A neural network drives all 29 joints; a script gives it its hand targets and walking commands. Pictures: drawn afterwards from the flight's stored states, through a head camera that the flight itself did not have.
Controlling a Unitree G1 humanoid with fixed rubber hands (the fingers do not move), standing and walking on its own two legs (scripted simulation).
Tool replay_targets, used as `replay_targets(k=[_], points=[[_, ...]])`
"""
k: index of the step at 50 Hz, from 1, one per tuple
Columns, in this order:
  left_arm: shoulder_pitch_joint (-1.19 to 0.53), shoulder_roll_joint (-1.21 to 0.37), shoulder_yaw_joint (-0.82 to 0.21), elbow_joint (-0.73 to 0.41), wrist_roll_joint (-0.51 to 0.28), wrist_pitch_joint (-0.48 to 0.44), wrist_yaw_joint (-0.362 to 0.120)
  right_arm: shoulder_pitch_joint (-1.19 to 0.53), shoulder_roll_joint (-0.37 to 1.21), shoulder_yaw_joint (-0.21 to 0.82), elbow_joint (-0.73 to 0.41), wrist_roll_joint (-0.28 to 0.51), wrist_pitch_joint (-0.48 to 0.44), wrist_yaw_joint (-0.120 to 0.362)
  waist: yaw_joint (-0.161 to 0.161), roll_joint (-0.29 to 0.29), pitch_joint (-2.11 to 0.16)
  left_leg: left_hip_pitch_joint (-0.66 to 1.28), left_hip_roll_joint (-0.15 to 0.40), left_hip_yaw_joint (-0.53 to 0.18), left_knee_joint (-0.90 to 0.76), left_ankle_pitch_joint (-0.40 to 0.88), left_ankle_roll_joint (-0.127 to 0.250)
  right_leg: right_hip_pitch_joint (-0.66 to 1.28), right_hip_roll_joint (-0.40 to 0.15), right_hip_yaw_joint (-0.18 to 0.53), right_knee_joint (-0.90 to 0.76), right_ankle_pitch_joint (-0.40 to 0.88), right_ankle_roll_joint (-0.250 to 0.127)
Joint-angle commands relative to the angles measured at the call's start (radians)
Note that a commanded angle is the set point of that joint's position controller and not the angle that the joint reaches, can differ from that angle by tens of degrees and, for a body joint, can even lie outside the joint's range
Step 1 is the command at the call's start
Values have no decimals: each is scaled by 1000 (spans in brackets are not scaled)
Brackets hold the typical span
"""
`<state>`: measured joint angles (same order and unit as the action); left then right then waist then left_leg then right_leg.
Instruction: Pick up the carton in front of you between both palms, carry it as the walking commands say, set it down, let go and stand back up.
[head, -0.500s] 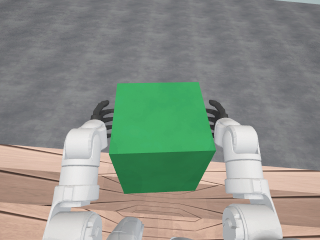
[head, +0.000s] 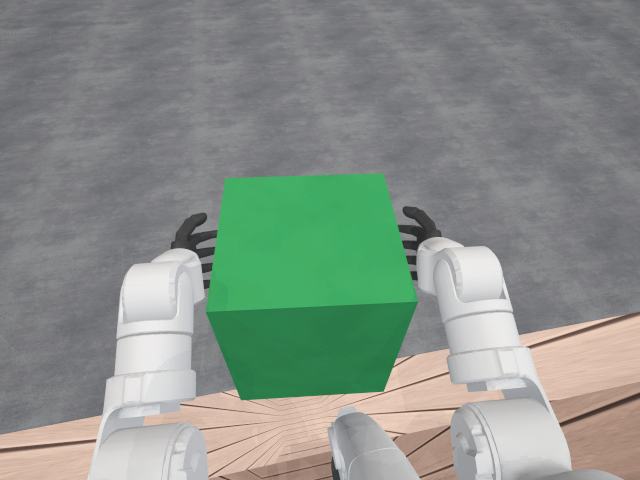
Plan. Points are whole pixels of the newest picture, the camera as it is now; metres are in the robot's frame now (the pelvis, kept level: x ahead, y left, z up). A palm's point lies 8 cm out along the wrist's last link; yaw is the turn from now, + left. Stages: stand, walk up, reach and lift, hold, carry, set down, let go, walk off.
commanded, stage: carry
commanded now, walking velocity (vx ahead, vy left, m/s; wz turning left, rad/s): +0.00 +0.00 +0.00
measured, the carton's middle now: (309, 291) +0.35 -0.05 +0.00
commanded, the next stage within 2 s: none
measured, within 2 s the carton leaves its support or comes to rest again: neither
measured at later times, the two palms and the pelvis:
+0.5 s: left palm (189, 170) +0.79 +0.15 -0.13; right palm (317, 166) +0.78 -0.15 -0.14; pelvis +0.44 +0.00 -0.25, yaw +1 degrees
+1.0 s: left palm (207, 143) +1.18 +0.15 -0.34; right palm (295, 131) +1.20 -0.15 -0.34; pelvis +0.83 -0.01 -0.40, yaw -2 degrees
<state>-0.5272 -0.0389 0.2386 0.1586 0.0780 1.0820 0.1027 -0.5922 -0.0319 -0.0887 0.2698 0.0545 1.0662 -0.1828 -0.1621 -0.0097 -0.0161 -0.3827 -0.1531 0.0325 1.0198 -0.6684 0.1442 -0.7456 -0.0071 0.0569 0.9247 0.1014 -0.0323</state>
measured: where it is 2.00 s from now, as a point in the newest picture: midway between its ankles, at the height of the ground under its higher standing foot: (273, 303)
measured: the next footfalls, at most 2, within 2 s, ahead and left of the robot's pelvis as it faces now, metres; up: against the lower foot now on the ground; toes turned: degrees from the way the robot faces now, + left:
right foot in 0.12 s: +0.24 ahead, -0.08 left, -0.15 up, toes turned +0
left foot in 0.46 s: +0.56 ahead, +0.06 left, -0.31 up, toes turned -3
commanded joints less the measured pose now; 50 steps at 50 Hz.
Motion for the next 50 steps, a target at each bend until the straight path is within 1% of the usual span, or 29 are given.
replay_targets(k=[1,3,5,6,7,9,11,14,15,16,19,20,22,23,24,25,26,27,28,30,32,35,38,40,42,43,44,47,50], points=[[-697,-952,-608,-160,-315,-59,-153,-811,1202,609,-266,491,-50,310,60,102,-353,-38,132,-224,-111,473,56,369,91,-159,-264,231,7],[-709,-939,-634,-192,-313,-47,-140,-714,1188,582,-217,468,-47,307,113,193,-424,-87,152,-138,88,584,7,636,96,-197,-206,435,-37],[-638,-915,-654,-171,-321,-33,-143,-655,1166,569,-181,417,-41,306,281,30,-446,-221,169,-60,497,848,-70,910,41,-113,-395,247,-81],[-613,-919,-659,-143,-333,-24,-154,-641,1135,544,-160,382,-34,301,370,-112,-362,-331,43,34,861,218,-93,929,-51,-45,-501,172,-150],[-592,-880,-645,-74,-334,-15,-155,-608,1115,508,-113,356,-15,298,230,-148,-352,-584,52,-63,825,-1,-113,1106,-193,193,-179,736,-172],[-626,-950,-691,-59,-412,-18,-172,-531,1025,429,-104,267,8,283,254,-86,-465,-743,154,-183,632,188,-107,1122,-285,479,-204,172,-293],[-768,-1059,-753,-104,-498,-27,-196,-556,1015,403,-117,205,-2,279,226,41,-387,-637,174,-168,327,236,-132,842,-283,561,-290,45,-316],[-870,-1158,-808,-119,-584,-56,-226,-585,1050,394,-133,186,-39,280,211,36,-361,-452,183,-103,229,513,-117,600,-232,435,-198,109,-253],[-882,-1186,-805,-125,-602,-66,-230,-610,1053,408,-161,183,-51,279,246,94,-349,-467,176,-93,-3,765,-109,597,-105,322,-95,-88,-204],[-878,-1188,-800,-124,-610,-72,-232,-614,1067,423,-172,184,-59,273,254,74,-353,-336,148,-27,-178,1009,-106,515,-36,207,-44,-245,-183],[-811,-1175,-782,-114,-604,-95,-233,-640,1055,471,-251,192,-70,249,287,-116,-334,120,61,103,-433,1135,-99,280,32,28,-7,-361,-147],[-767,-1162,-772,-111,-593,-95,-232,-653,1054,496,-289,200,-66,241,223,-177,-413,275,55,128,-289,1249,-63,269,-2,-18,122,-239,-114],[-704,-1125,-768,-108,-561,-89,-226,-605,1018,513,-320,212,-55,234,44,-79,-457,454,87,82,-440,1052,-29,280,-49,-60,483,144,-38],[-682,-1100,-753,-98,-538,-80,-222,-562,1003,523,-306,222,-47,236,-50,145,-429,578,154,30,-570,1024,16,145,32,-119,837,-239,7],[-631,-1058,-722,-57,-493,-67,-211,-539,983,514,-260,227,-33,241,4,124,-335,606,248,-98,-446,1298,-4,-8,105,-141,947,-739,-10],[-531,-1002,-665,10,-444,-49,-195,-523,977,529,-219,251,-17,246,145,81,-439,747,394,-309,-309,1466,43,-119,70,-1,871,-750,-29],[-493,-954,-613,-20,-393,-38,-193,-577,988,564,-242,267,-35,250,78,177,-585,714,525,-681,-441,719,229,-223,52,79,819,-659,-25],[-588,-936,-621,-83,-372,-32,-189,-623,1059,584,-236,313,-35,260,59,97,-485,582,494,-749,-445,679,218,-218,0,123,709,-589,-26],[-617,-927,-617,-84,-358,-32,-188,-668,1090,606,-248,349,-36,269,74,71,-412,527,450,-702,-352,920,182,-233,-22,117,613,-613,-25],[-609,-948,-571,-71,-325,-49,-194,-761,1163,658,-277,421,-43,282,74,-147,-325,274,369,-624,-353,802,163,-134,-18,74,257,-500,16],[-620,-972,-580,-79,-326,-66,-192,-783,1202,664,-289,459,-59,286,54,42,-378,272,341,-541,-353,757,111,-49,28,-42,288,-272,7],[-633,-992,-609,-126,-323,-89,-175,-768,1223,664,-310,481,-76,297,-18,11,-376,349,153,-369,-182,454,47,-62,49,-94,-108,156,13],[-670,-937,-641,-217,-307,-91,-148,-726,1215,658,-314,490,-85,307,31,105,-352,40,108,-178,-86,469,-15,463,89,-173,-430,436,4],[-654,-909,-665,-245,-309,-73,-142,-662,1187,649,-286,466,-77,307,89,104,-352,32,113,-123,98,498,-57,621,-3,-82,-630,561,-32],[-575,-847,-651,-221,-300,-53,-150,-632,1126,620,-234,435,-60,299,192,-36,-337,-159,9,15,518,-6,-117,907,-126,-46,-675,749,-66],[-542,-807,-630,-164,-273,-47,-146,-619,1122,600,-193,418,-34,300,222,-154,-498,-539,30,-102,704,-151,-176,1373,-377,209,-293,1250,-223],[-454,-812,-625,-98,-289,-39,-145,-560,1085,573,-173,402,-13,292,272,-176,-651,-725,76,-185,807,-81,-164,1537,-453,337,-208,1198,-322],[-618,-998,-749,-228,-421,-38,-163,-546,1093,538,-268,315,-16,270,222,115,-725,-566,188,-205,354,213,-133,1190,-350,282,-297,622,-295],[-766,-1103,-847,-344,-542,-57,-179,-592,1085,530,-352,253,-39,247,213,-57,-598,-343,163,-47,31,292,-144,899,-217,151,-357,782,-216]])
